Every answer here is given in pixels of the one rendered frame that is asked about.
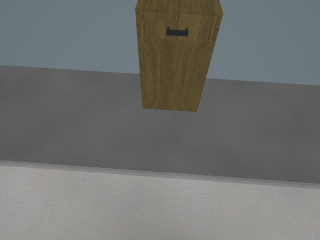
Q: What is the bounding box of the cabinet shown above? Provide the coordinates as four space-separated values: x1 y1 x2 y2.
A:
135 0 223 112

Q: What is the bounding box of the drawer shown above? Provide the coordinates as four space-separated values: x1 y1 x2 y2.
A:
140 12 218 42

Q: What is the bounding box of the handle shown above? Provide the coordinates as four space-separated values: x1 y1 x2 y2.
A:
166 27 189 37

